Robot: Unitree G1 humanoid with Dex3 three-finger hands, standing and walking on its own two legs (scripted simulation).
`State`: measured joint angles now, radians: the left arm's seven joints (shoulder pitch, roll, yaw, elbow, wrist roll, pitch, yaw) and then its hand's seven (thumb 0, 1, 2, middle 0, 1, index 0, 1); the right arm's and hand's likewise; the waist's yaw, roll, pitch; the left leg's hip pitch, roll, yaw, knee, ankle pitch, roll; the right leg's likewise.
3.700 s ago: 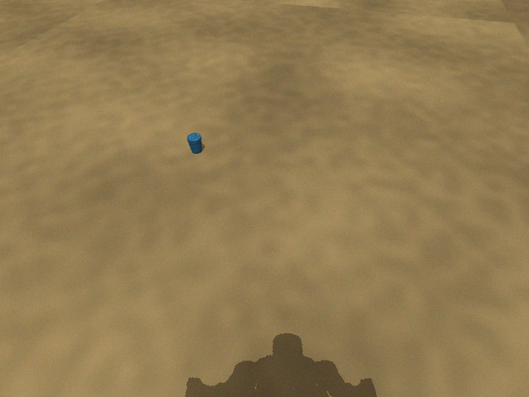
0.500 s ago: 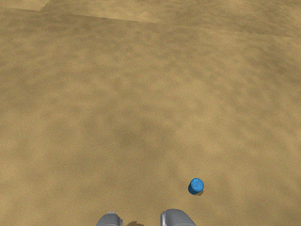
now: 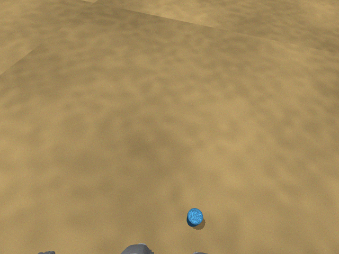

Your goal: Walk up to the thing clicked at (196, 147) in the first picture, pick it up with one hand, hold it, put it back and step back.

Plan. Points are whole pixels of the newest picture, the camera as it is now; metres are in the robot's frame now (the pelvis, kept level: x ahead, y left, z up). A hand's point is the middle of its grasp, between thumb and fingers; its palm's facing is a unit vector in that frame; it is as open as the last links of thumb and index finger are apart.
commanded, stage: walk up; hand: left
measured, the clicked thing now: (193, 218) +0.37 -0.14 -0.69
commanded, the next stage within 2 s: none
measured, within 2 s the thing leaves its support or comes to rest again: neither
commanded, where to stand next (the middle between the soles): +0.03 -0.43 m, yaw +10 degrees
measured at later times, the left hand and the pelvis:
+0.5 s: hand out of the picture +0.05 +0.00 -0.16, palm faces +0.00 -0.93 -0.37, open 7.4 cm; pelvis -0.06 -0.28 -0.03, yaw +5 degrees
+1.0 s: hand out of the picture -0.04 -0.19 -0.16, palm faces +0.08 -0.94 -0.33, open 7.4 cm; pelvis -0.09 -0.48 -0.01, yaw +7 degrees
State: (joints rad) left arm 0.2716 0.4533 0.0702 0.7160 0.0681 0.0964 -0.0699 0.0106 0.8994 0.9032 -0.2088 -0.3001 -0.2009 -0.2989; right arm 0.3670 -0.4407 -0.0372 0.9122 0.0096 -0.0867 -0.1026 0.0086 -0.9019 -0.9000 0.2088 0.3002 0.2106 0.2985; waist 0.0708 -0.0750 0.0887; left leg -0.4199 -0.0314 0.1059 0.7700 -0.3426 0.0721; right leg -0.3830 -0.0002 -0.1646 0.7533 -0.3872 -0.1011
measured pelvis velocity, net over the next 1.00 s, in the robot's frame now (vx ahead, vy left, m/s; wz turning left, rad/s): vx -0.09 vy -0.48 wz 0.11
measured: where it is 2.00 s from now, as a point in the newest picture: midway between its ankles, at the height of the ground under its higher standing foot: outside the picture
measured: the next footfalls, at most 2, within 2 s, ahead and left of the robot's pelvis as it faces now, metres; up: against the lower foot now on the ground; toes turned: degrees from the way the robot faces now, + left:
right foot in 0.38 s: +0.05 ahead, -0.39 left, +0.00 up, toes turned +4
left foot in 0.72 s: -0.03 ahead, -0.27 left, +0.00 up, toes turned +12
